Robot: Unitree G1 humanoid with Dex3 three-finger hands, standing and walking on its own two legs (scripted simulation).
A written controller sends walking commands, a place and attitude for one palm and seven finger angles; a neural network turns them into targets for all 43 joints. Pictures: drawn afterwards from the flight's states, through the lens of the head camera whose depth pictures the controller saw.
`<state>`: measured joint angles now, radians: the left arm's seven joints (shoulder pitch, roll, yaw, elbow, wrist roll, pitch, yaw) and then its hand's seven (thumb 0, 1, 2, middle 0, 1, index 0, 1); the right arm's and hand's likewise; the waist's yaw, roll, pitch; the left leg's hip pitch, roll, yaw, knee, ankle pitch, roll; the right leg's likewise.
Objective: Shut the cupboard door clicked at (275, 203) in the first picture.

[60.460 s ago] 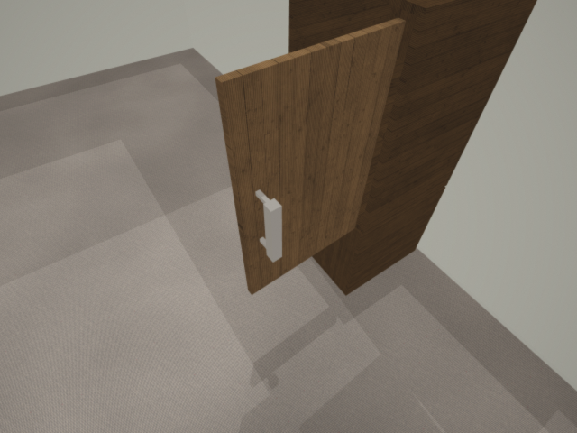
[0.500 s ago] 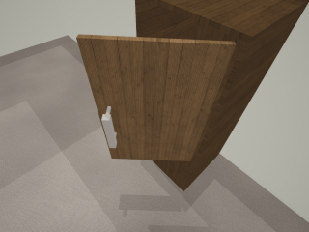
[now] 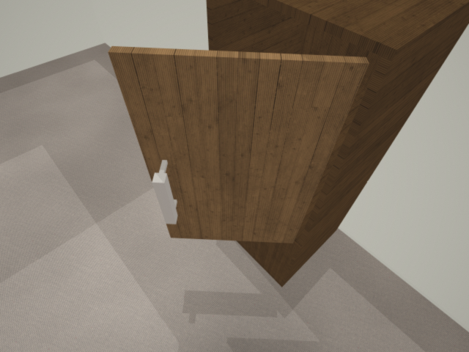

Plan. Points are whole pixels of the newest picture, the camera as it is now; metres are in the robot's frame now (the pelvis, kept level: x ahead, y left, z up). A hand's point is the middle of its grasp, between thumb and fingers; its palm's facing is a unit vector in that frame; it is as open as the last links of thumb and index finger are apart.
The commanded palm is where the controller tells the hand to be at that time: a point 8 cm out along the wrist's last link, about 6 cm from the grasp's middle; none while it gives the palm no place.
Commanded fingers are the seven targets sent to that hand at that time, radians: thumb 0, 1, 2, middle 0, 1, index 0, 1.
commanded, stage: come to a stop and stand still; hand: left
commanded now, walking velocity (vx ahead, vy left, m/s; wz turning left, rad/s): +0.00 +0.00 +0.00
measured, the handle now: (168, 193) +0.44 +0.17 -0.05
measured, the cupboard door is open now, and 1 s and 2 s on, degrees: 45 45 45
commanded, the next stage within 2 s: look again from close up in 0.60 s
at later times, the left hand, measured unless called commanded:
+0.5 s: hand out of the picture +0.04 +0.22 -0.14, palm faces -0.02 -0.95 -0.30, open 7.4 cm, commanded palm none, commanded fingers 0.00 0.90 0.90 -0.20 -0.30 -0.20 -0.30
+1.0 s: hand out of the picture +0.00 +0.23 -0.15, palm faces -0.04 -0.96 -0.29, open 7.4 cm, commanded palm none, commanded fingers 0.00 0.90 0.90 -0.20 -0.30 -0.20 -0.30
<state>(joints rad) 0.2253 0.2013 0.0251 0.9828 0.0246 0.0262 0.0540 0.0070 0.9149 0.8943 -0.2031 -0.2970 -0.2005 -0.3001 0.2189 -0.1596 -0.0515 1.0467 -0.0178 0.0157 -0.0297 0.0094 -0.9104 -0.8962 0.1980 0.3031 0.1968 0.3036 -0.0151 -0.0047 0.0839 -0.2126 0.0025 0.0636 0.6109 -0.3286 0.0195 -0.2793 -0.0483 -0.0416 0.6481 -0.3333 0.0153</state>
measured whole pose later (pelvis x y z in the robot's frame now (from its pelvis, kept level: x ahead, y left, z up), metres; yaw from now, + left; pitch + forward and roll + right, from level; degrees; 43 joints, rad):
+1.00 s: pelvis -0.04 +0.01 +0.02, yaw -1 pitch -2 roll +0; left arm 0.22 0.28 -0.02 1.07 0.02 -0.01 0.02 0.01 0.91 0.89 -0.21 -0.30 -0.20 -0.30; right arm 0.17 -0.28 -0.01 1.11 -0.01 -0.02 0.01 0.01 -0.90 -0.90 0.20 0.30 0.20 0.30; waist 0.00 -0.01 0.03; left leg -0.16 -0.02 0.08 0.42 -0.22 0.04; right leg -0.23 -0.05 -0.04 0.42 -0.15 0.02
